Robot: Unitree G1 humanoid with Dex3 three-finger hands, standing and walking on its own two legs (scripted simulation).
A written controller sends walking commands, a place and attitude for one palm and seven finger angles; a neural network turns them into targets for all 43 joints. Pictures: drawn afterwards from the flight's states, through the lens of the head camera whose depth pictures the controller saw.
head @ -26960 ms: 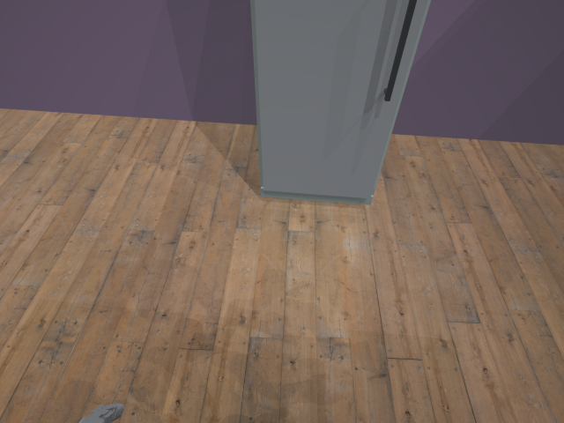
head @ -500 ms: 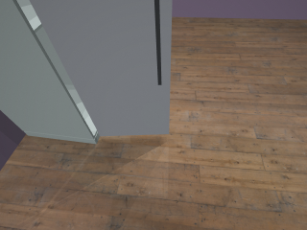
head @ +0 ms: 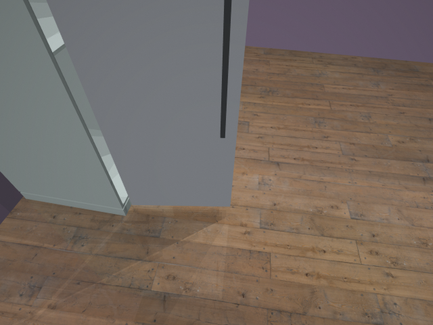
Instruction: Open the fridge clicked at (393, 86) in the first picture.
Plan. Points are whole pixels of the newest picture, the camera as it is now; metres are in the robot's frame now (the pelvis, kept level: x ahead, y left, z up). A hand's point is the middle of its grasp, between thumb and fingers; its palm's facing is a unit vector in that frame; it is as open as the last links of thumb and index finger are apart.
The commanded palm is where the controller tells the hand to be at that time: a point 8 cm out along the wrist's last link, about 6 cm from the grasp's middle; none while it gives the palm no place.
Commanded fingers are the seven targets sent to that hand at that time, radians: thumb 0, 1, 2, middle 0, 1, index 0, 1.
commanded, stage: let the arm hang, fingers relaxed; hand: right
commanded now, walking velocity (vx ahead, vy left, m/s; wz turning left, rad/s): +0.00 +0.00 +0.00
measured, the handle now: (225, 66) +0.75 +0.03 +0.11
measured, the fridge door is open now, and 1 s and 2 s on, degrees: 80 80 80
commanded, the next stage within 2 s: look to check the result in 0.12 s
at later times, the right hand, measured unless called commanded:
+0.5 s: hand out of the picture +0.08 -0.21 -0.17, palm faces -0.01 +0.96 -0.27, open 7.4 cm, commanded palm none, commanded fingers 0.00 -0.90 -0.90 0.20 0.30 0.20 0.30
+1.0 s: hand out of the picture +0.10 -0.19 -0.17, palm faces -0.02 +0.97 -0.24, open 7.4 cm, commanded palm none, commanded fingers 0.00 -0.90 -0.90 0.20 0.30 0.20 0.30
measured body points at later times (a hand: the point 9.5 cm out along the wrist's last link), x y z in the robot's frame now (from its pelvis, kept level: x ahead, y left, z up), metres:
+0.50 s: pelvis +0.04 +0.01 +0.01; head +0.06 +0.01 +0.45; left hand +0.10 +0.27 -0.14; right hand +0.08 -0.26 -0.15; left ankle +0.03 +0.13 -0.74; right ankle +0.05 -0.10 -0.74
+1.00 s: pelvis +0.05 +0.01 +0.01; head +0.07 +0.01 +0.46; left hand +0.10 +0.27 -0.14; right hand +0.11 -0.24 -0.15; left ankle +0.03 +0.13 -0.74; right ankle +0.05 -0.10 -0.74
